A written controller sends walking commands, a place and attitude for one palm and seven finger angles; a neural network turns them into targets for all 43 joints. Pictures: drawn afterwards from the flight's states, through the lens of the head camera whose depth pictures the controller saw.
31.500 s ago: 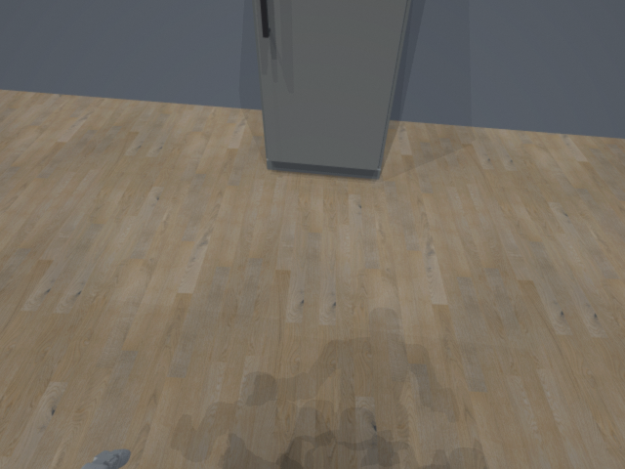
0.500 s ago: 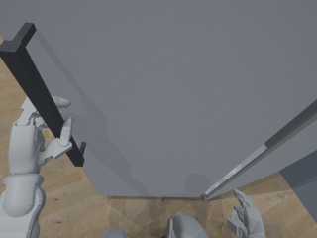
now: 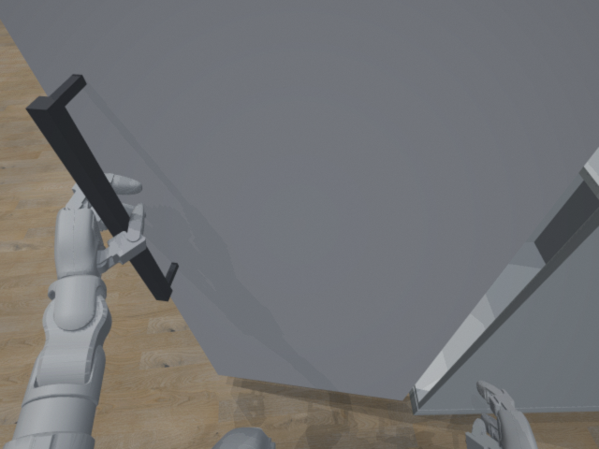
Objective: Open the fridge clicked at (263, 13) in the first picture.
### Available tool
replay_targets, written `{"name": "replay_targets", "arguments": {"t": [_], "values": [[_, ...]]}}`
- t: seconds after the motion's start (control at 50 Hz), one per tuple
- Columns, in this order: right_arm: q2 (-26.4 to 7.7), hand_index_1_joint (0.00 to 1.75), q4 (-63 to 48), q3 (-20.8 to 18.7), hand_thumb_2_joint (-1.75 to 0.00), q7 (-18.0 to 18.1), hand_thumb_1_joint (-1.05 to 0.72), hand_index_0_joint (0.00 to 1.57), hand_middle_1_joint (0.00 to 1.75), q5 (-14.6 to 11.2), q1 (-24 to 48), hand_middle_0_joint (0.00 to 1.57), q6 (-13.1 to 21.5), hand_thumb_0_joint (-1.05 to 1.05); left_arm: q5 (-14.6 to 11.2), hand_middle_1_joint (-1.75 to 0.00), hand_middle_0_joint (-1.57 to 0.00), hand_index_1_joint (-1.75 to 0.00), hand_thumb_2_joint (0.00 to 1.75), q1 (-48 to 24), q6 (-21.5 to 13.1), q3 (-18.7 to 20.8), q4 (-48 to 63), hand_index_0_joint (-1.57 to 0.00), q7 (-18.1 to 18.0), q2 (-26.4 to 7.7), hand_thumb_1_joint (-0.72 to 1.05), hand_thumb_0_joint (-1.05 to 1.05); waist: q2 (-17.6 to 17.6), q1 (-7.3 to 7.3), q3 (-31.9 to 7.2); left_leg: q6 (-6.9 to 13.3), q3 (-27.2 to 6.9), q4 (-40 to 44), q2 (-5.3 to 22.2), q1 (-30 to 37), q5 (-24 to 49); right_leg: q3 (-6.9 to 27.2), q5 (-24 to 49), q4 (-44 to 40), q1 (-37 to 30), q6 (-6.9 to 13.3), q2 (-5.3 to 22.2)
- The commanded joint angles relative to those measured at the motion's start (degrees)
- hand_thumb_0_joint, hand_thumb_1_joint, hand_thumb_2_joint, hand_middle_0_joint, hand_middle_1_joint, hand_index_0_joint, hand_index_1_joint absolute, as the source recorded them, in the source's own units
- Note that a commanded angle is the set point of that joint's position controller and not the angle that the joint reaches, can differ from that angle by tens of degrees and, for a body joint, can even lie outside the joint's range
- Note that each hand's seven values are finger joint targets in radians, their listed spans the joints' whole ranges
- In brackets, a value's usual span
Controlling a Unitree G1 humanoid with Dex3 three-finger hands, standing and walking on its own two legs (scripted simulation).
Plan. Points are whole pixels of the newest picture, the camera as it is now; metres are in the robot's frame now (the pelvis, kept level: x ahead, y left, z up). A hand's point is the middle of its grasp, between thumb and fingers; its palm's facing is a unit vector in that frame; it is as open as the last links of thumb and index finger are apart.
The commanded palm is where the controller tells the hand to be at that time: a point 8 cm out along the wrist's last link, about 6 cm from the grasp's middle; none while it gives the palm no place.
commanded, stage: stop walking and hold the door back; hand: left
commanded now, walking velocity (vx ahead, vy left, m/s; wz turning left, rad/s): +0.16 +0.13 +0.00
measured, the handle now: (129, 214) +0.36 +0.26 +0.12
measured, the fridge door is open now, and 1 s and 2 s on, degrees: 81 76 73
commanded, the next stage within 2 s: loosen the grip on the handle in 1.00 s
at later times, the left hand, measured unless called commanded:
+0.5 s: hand (149, 202) +0.38 +0.23 +0.13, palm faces +0.28 -0.93 -0.25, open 5.5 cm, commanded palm +0.34 +0.30 +0.11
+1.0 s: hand (144, 210) +0.37 +0.24 +0.12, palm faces +0.18 -0.96 -0.21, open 5.6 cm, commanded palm +0.34 +0.29 +0.11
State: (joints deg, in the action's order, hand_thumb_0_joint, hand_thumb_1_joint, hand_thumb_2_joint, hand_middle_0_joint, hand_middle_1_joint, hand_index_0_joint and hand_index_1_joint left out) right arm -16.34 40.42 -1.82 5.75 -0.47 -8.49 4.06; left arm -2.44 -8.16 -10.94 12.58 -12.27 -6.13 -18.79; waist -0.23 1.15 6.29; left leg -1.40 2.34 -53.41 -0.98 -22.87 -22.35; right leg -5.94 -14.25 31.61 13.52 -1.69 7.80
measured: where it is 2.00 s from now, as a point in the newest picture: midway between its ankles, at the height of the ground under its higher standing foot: outside the picture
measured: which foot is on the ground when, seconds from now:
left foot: up 0.00-0.10, down 0.12-0.36, up 0.38-0.66, down 0.68-1.00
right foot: down 0.00-1.00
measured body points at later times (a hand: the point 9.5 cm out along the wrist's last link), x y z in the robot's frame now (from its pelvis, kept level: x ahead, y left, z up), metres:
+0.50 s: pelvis -0.06 +0.00 +0.00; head -0.01 -0.01 +0.44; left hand +0.36 +0.28 +0.14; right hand +0.02 -0.24 -0.14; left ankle -0.03 +0.13 -0.68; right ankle -0.02 -0.10 -0.74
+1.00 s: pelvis -0.03 +0.05 +0.00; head +0.01 +0.05 +0.45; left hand +0.35 +0.29 +0.14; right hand +0.10 -0.20 -0.10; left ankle +0.01 +0.16 -0.74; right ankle -0.04 -0.08 -0.74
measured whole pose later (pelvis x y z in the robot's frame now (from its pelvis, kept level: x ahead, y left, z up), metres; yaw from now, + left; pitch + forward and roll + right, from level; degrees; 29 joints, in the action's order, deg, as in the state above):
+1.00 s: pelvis -0.03 +0.05 +0.00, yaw -4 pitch -1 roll -1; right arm -11.5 38.7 2.0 4.5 -1.4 -11.0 4.8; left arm -2.6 -19.4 -12.1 12.6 -20.7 -2.9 -19.6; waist 0.3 -0.9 5.7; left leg 0.2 5.2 -30.4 3.3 -15.7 -13.7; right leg -1.9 -15.2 28.0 11.9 -0.2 0.0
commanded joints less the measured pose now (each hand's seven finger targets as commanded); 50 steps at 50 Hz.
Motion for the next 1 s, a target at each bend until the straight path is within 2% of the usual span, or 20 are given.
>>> {"name": "replay_targets", "arguments": {"t": [0.0, 0.06, 0.08, 0.1, 0.12, 0.18, 0.24, 0.28, 0.3, 0.32, 0.34, 0.36, 0.4, 0.48, 0.6, 0.68, 0.72, 0.84, 0.88, 0.98], "values": [[-4.68, 0.3, -8.17, -1.26, -0.9, 0.2, -0.9, 0.2, 0.3, -0.26, 2.96, 0.2, 2.17, 0.0, 0.05, -1.4, -0.45, -1.4, 0.9, -33.33, -3.37, 7.74, 3.63, -0.45, -2.57, -18.12, 0.9, 0.0, -12.79, 0.88, -13.04, 1.67, 0.29, 14.97, 1.84, 2.69, -2.02, 16.49, 4.5, -12.9, -6.4, 7.95, 14.59], [-4.73, 0.3, -7.56, -1.15, -0.9, -0.19, -0.9, 0.2, 0.3, -0.34, 0.98, 0.2, 2.07, 0.0, 0.56, -1.4, -0.45, -1.4, 0.9, -38.31, -3.85, 6.42, 1.28, -0.45, -1.94, -17.34, 0.9, 0.0, -4.69, -1.02, -15.86, 3.1, 3.08, 30.22, -0.43, 14.4, 3.52, 12.28, -3.4, -6.59, -1.76, 5.38, 9.2], [-6.35, 0.3, -8.06, -1.87, -0.9, 0.07, -0.9, 0.2, 0.3, -0.42, 0.6, 0.2, 2.61, 0.0, 0.12, -1.4, -0.45, -1.4, 0.9, -39.11, -4.49, 6.79, 1.52, -0.45, -1.7, -17.23, 0.9, 0.0, 5.07, -1.69, -16.11, 4.97, -2.44, 34.97, 3.67, 19.63, 3.04, 8.46, -4.5, 1.93, 3.81, 3.54, 3.82], [-7.33, 0.3, -8.69, -1.4, -0.9, 0.0, -0.9, 0.2, 0.3, -0.69, 0.93, 0.2, 2.6, 0.0, 0.52, -1.4, -0.45, -1.4, 0.9, -41.18, -5.14, 5.16, 2.22, -0.45, -1.68, -16.09, 0.9, 0.0, 19.7, -1.1, -17.12, 8.37, -14.87, 38.63, 13.59, 23.41, 3.16, 1.03, -8.98, 12.64, 11.6, 0.87, -3.17], [-6.04, 0.3, -9.23, -0.8, -0.9, 0.04, -0.9, 0.2, 0.3, -1.03, 0.79, 0.2, 2.63, 0.0, 0.67, -1.4, -0.45, -1.4, 0.9, -45.12, -5.03, 3.52, 2.78, -0.45, -1.58, -15.54, 0.9, 0.0, 25.55, -1.4, -15.79, 13.19, -22.82, 39.02, 19.66, 23.62, 13.6, -0.31, -18.62, 22.89, 16.98, 0.42, -6.25], [-5.79, 0.3, -8.13, -0.93, -0.9, 0.09, -0.9, 0.2, 0.3, -1.95, -1.41, 0.2, 3.31, 0.0, 1.6, -1.4, -0.45, -1.4, 0.9, -47.44, -4.2, 6.61, -4.12, -0.45, -1.39, -20.55, 0.9, 0.0, 13.07, -1.45, -16.58, 15.56, -21.81, 35.04, 19.25, 19.3, 10.69, 5.59, -13.53, 25.13, 16.32, 0.5, -4.65], [-6.59, 0.3, -7.95, -0.98, -0.9, 0.11, -0.9, 0.2, 0.3, -2.23, -2.18, 0.2, 3.18, 0.0, 0.98, -1.4, -0.45, -1.4, 0.9, -46.67, -2.82, 3.81, -8.56, -0.45, 0.02, -16.68, 0.9, 0.0, 9.83, -0.16, -18.5, 10.33, -7.2, 29.53, 13.16, 14.02, 9.87, 0.74, -7.57, 8.27, 1.47, 0.27, -7.39], [-6.58, 0.3, -7.59, -0.03, -0.9, 0.4, -0.9, 0.2, 0.3, -2.23, -2.7, 0.2, 3.28, 0.0, 0.92, -1.4, -0.45, -1.4, 0.9, -49.73, -2.36, 3.13, -11.46, -0.45, 0.57, -17.16, 0.9, 0.0, 8.47, -0.39, -18.72, 8.29, -5.3, 26.76, 11.41, 9.53, 4.36, -0.87, -4.51, -1.69, -7.15, 0.38, -8.74], [-6.26, 0.3, -7.22, 0.17, -0.9, 0.35, -0.9, 0.2, 0.3, -2.07, -2.38, 0.2, 3.29, 0.0, 1.04, -1.4, -0.45, -1.4, 0.9, -49.6, -2.23, 3.63, -13.65, -0.45, 0.7, -18.6, 0.9, 0.0, 6.64, -0.35, -18.93, 7.26, -4.86, 23.34, 10.69, 5.74, 1.53, 2.83, -7.13, -5.41, -11.37, 1.36, -7.03], [-6.09, 0.3, -6.75, -0.01, -0.9, 0.4, -0.9, 0.2, 0.3, -1.81, -2.79, 0.2, 3.08, 0.0, 1.59, -1.4, -0.45, -1.4, 0.9, -51.64, -2.17, 4.61, -15.63, -0.45, 0.67, -21.21, 0.9, 0.0, -0.58, -0.46, -18.61, 5.33, -2.03, 15.11, 7.26, -1.6, -2.91, 13.92, -13.23, -11.06, -15.3, 4.47, -0.74], [-5.2, 0.3, -6.84, -0.03, -0.9, 0.64, -0.9, 0.2, 0.3, -1.47, -2.68, 0.2, 2.73, 0.0, 1.72, -1.4, -0.45, -1.4, 0.9, -53.26, -1.89, 5.8, -17.75, -0.45, 0.62, -23.57, 0.9, 0.0, -13.66, -0.67, -15.74, 2.2, 1.02, 3.96, 1.83, -11.73, -8.77, 32.33, -16.55, -17.08, -16.63, 10.28, 10.53], [-6.29, 0.3, -6.23, -0.52, -0.9, 0.82, -0.9, 0.2, 0.3, -1.2, -2.55, 0.2, 2.93, 0.0, 1.35, -1.4, -0.45, -1.4, 0.9, -52.84, -1.8, 7.93, -19.83, -0.45, 0.33, -24.91, 0.9, 0.0, -10.24, 0.32, -13.38, 1.48, -2.37, -5.9, 2.58, -14.55, -8.17, 35.3, -9.18, -18.7, -15.46, 13.24, 15.98], [-6.13, 0.3, -3.87, -0.59, -0.9, 0.05, -0.9, 0.2, 0.3, -1.73, -3.62, 0.2, 3.62, 0.0, 1.33, -1.4, -0.45, -1.4, 0.9, -53.3, -1.35, 9.76, -22.04, -0.45, 0.67, -25.28, 0.9, 0.0, -10.32, -0.77, -15.72, 1.37, -6.12, -9.56, 3.94, -13.64, -3.8, 30.11, -4.1, -14.75, -15.46, 11.95, 13.48], [-5.87, 0.3, -3.15, 0.94, -0.9, 0.91, -0.9, 0.2, 0.3, -1.18, -3.56, 0.2, 3.67, 0.0, 1.43, -1.4, -0.45, -1.4, 0.9, -50.85, -3.63, 13.44, -26.9, -0.45, 1.39, -28.44, 0.9, 0.0, -6.41, -0.62, -15.55, 1.26, -1.39, 1.74, 3.96, -6.05, 1.33, 14.85, 5.8, -12.43, -11.25, 9.21, 8.32], [-6.02, 0.3, -5.71, 0.4, -0.9, 0.72, -0.9, 0.2, 0.3, -0.98, -4.34, 0.2, 4.08, 0.0, 0.43, -1.4, -0.45, -1.4, 0.9, -42.77, -4.99, 12.88, -19.53, -0.45, 1.72, -25.63, 0.9, 0.0, -6.51, -0.77, -17.38, 1.25, 3.21, 25.61, 1.96, 10.63, 11.78, 9.06, 6.19, -8.93, -8.36, 6.14, 3.59], [-7.52, 0.3, -9.25, -0.6, -0.9, -0.45, -0.9, 0.2, 0.3, -1.74, -3.04, 0.2, 3.59, 0.0, -0.48, -1.4, -0.45, -1.4, 0.9, -38.11, -6.26, 8.3, -7.51, -0.45, 2.68, -18.25, 0.9, 0.0, 9.98, -0.63, -19.09, 8.0, -15.1, 32.17, 15.33, 18.41, 31.88, 3.82, -0.25, 3.71, -0.96, 0.89, -8.37], [-6.07, 0.3, -9.54, -0.27, -0.9, -1.04, -0.9, 0.2, 0.3, -0.43, -2.16, 0.2, 3.79, 0.0, 0.52, -1.4, -0.45, -1.4, 0.9, -32.19, -6.45, 8.52, -3.01, -0.45, 2.93, -17.82, 0.9, 0.0, 16.67, -0.83, -16.93, 9.77, -15.47, 33.68, 17.29, 16.69, 33.85, 3.73, -10.42, 4.0, 0.56, 0.95, -8.36], [-5.43, 0.3, -10.45, -0.46, -0.9, -0.73, -0.9, 0.2, 0.3, -1.1, -2.08, 0.2, 3.79, 0.0, 0.46, -1.4, -0.45, -1.4, 0.9, -28.08, -4.75, 8.87, 3.97, -0.45, 1.54, -18.0, 0.9, 0.0, 3.32, -1.7, -23.64, 1.47, -1.14, 22.79, 7.36, 11.53, 23.88, 11.33, 22.4, -6.81, -13.13, 2.89, -0.96], [-5.17, 0.3, -9.79, -0.27, -0.9, -0.2, -0.9, 0.2, 0.3, -1.32, -2.1, 0.2, 3.53, 0.0, -0.66, -1.4, -0.45, -1.4, 0.9, -30.12, -3.7, 5.57, 3.79, -0.45, 1.52, -14.88, 0.9, 0.0, -0.92, -2.08, -21.52, 1.23, -1.26, 24.66, 6.96, 11.43, 19.8, 11.58, 21.81, -6.12, -11.37, 3.02, -0.73], [-4.96, 0.3, -8.07, 0.3, -0.9, 0.63, -0.9, 0.2, 0.3, -0.96, -1.24, 0.2, 2.92, 0.0, -0.5, -1.4, -0.45, -1.4, 0.9, -31.83, -3.12, 5.9, -0.08, -0.45, 1.07, -15.54, 0.9, 0.0, 1.11, -1.89, -21.85, 2.51, -2.03, 25.08, 8.66, 18.33, 29.61, 8.8, 22.99, -5.81, -5.47, 1.38, -3.07]]}}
